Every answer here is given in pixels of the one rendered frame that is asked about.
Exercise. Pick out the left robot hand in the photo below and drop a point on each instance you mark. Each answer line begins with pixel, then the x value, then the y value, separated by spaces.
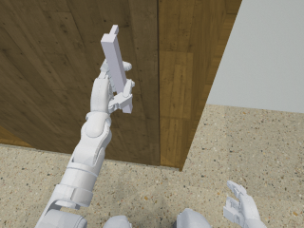
pixel 103 88

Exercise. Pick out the handle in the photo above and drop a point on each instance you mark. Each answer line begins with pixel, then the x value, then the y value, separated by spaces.
pixel 115 63

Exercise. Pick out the right robot hand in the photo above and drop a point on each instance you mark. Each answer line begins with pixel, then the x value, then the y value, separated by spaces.
pixel 244 208

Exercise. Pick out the right robot forearm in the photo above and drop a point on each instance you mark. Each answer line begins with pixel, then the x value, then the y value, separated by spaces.
pixel 253 223

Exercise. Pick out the right robot thigh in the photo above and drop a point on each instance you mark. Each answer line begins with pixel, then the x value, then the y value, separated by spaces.
pixel 192 219

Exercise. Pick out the left robot forearm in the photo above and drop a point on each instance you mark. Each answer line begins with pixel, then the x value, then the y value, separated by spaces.
pixel 75 188

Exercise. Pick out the robot left upper arm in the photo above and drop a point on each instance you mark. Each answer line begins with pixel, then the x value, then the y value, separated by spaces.
pixel 60 219

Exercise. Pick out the wardrobe door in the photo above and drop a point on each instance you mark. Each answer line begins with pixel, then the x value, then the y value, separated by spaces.
pixel 50 55
pixel 6 135

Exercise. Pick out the robot right shin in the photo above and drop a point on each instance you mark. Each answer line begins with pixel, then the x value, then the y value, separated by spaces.
pixel 187 209

